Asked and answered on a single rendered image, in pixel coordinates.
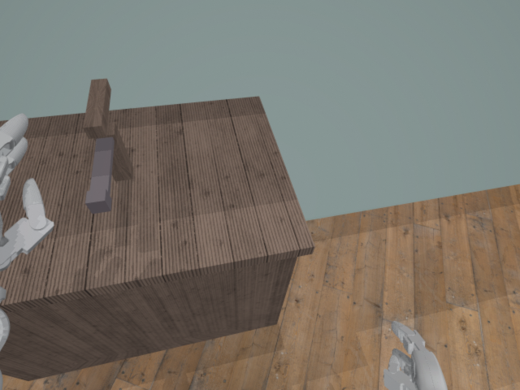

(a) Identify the tap lever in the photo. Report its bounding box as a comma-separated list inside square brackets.
[85, 137, 115, 214]

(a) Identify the right robot hand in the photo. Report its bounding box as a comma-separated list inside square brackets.
[383, 321, 448, 390]

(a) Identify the counter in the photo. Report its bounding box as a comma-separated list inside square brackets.
[0, 79, 315, 381]

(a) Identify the left robot hand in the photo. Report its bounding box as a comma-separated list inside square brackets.
[0, 114, 54, 271]

